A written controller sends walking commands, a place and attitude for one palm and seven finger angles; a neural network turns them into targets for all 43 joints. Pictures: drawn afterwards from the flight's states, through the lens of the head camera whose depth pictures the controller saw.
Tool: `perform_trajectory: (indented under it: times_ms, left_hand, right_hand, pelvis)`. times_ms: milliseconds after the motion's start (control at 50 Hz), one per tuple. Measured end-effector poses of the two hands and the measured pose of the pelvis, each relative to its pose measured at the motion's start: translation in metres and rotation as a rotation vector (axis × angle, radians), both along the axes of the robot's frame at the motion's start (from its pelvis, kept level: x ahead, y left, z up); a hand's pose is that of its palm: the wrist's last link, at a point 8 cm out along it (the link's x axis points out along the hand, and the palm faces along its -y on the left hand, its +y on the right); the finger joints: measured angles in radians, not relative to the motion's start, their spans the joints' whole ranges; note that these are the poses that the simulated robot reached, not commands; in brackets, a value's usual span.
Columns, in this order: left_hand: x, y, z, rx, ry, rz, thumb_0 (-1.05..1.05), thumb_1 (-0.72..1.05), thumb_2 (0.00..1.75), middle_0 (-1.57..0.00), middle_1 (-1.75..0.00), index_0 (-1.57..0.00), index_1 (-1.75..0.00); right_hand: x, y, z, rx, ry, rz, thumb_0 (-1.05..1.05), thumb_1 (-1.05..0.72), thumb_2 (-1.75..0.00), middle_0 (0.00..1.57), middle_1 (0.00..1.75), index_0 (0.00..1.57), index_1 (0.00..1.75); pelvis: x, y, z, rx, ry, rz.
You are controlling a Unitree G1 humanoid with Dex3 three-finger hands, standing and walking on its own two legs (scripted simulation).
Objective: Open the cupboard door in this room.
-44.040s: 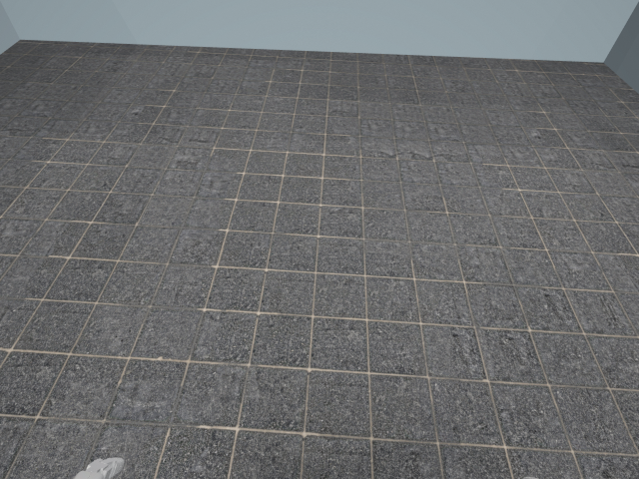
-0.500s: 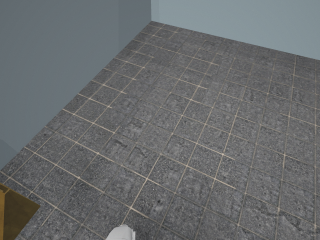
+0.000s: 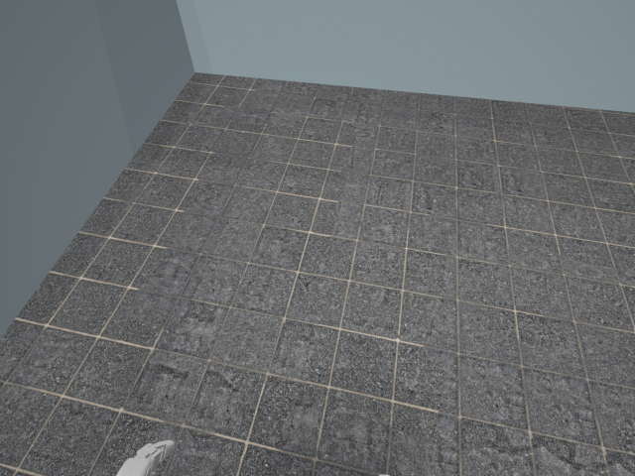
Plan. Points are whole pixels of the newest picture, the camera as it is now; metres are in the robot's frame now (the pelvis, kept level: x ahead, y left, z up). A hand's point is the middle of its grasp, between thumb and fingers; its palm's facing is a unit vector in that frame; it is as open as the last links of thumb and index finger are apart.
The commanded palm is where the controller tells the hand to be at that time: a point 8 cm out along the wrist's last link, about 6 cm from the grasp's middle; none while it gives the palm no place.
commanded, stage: walk to a spot facing it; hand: left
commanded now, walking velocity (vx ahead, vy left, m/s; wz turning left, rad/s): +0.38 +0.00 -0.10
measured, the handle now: out of the picture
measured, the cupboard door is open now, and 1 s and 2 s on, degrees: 48 48 48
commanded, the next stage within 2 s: turn to face it in 0.70 s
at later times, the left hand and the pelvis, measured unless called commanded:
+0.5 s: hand (210, 402) +0.25 +0.18 -0.17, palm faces -0.01 -0.99 -0.16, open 7.4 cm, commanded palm none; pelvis +0.23 +0.00 +0.01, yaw -4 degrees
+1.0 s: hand (274, 307) +0.42 +0.09 -0.17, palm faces +0.08 -0.99 -0.15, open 7.3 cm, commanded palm none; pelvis +0.44 -0.07 +0.01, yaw +2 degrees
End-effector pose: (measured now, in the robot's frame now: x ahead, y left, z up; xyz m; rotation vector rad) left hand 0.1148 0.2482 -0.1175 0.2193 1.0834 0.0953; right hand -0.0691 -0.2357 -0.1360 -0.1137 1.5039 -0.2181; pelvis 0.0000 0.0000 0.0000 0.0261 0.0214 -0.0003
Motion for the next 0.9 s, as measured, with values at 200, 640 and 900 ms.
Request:
perform_trajectory:
  times_ms: [200, 640, 900]
  left_hand:
    - [0.034, -0.027, -0.006, -0.022, 0.128, 0.069, 0.0, 0.93, 0.9, -0.2, -0.3, -0.2, -0.3]
    - [0.257, -0.045, 0.0, -0.013, 0.105, 0.008, 0.01, 0.92, 0.9, -0.2, -0.3, -0.19, -0.3]
    - [0.306, -0.097, -0.004, -0.027, 0.217, 0.093, 0.0, 0.93, 0.9, -0.2, -0.3, -0.2, -0.3]
  right_hand:
    - [0.138, -0.016, 0.015, -0.01, -0.102, -0.004, 0.01, -0.91, -0.9, 0.2, 0.29, 0.2, 0.3]
    - [0.322, -0.024, -0.001, 0.022, -0.115, -0.043, 0.0, -0.93, -0.9, 0.2, 0.3, 0.2, 0.3]
    - [0.482, -0.07, 0.013, 0.016, -0.158, 0.014, 0.01, -0.91, -0.9, 0.2, 0.29, 0.2, 0.3]
  pelvis:
    - [0.089, -0.016, 0.016, -0.021, -0.005, -0.014]
    - [0.292, -0.033, 0.01, -0.001, -0.022, -0.081]
    - [0.404, -0.076, 0.02, -0.009, -0.006, -0.018]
